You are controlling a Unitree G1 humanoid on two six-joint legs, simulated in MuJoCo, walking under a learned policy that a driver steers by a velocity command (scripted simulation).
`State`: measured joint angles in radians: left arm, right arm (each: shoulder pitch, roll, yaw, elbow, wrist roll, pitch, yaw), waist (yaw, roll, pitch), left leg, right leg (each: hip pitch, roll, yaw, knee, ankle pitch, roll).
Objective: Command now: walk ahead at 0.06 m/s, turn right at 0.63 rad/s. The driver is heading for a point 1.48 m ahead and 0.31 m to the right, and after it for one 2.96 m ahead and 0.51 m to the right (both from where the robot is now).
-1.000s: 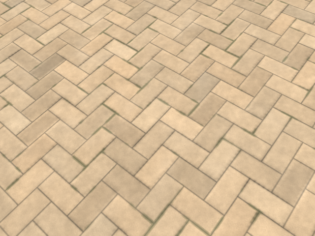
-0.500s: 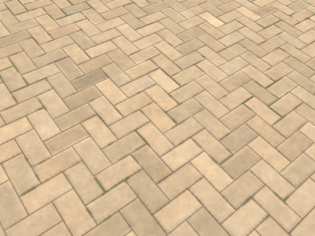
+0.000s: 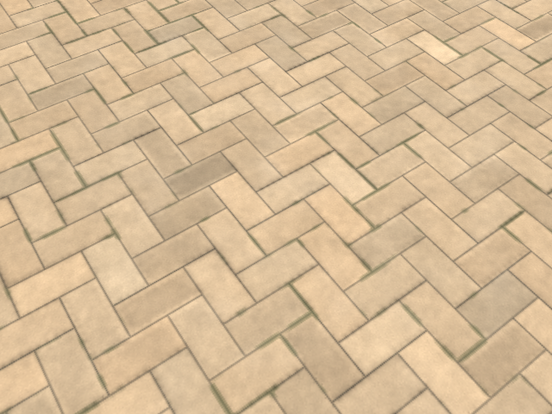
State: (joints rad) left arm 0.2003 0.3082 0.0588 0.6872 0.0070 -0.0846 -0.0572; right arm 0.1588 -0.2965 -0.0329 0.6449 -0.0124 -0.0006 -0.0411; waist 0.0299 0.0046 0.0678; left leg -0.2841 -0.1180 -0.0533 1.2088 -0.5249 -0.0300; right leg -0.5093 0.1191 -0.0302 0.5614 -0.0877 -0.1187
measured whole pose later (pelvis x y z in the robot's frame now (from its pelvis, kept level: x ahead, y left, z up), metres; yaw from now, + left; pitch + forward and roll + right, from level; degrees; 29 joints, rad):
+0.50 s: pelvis +0.10 +0.09 +0.03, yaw -28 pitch +1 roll +0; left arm 0.20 0.38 0.11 0.60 -0.03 0.06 0.01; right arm 0.16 -0.27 -0.05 0.64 -0.03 0.00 -0.06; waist -0.01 -0.04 0.05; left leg -0.30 0.00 0.01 0.45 -0.17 0.01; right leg -0.61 0.03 0.09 1.20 -0.34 0.09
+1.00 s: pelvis +0.11 +0.09 +0.02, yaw -18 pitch +2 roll -1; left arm 0.14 0.28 0.07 0.66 -0.01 0.00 0.03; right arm 0.27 -0.31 -0.08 0.67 0.03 0.06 0.02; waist -0.02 -0.01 0.01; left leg -0.45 0.08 0.07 0.86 -0.42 -0.03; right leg -0.18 -0.08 -0.16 0.47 -0.31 0.03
